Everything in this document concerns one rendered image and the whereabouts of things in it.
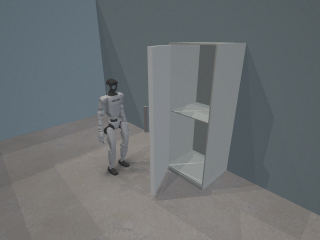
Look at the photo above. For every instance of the left robot forearm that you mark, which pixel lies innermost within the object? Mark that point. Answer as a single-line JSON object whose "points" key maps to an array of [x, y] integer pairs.
{"points": [[122, 114]]}

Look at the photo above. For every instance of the robot right hand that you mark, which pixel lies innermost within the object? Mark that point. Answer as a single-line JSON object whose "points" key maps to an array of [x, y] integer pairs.
{"points": [[101, 136]]}

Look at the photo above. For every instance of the right robot forearm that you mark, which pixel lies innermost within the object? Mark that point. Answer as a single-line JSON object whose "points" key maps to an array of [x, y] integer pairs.
{"points": [[100, 122]]}

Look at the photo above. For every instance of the handle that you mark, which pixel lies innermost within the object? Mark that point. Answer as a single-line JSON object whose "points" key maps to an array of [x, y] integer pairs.
{"points": [[145, 119]]}

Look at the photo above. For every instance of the robot left upper arm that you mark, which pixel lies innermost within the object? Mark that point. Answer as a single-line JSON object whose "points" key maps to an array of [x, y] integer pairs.
{"points": [[122, 97]]}

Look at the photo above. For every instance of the robot right upper arm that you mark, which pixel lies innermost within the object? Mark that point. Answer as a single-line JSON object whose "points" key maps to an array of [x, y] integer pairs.
{"points": [[102, 101]]}

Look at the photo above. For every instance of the robot right shin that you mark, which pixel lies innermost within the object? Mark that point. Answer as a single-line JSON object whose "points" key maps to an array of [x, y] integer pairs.
{"points": [[111, 158]]}

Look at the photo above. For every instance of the right robot foot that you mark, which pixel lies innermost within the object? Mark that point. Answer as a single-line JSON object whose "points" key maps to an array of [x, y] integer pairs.
{"points": [[112, 171]]}

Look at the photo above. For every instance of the fridge door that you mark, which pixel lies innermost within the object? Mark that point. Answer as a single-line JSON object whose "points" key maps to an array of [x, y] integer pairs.
{"points": [[159, 74]]}

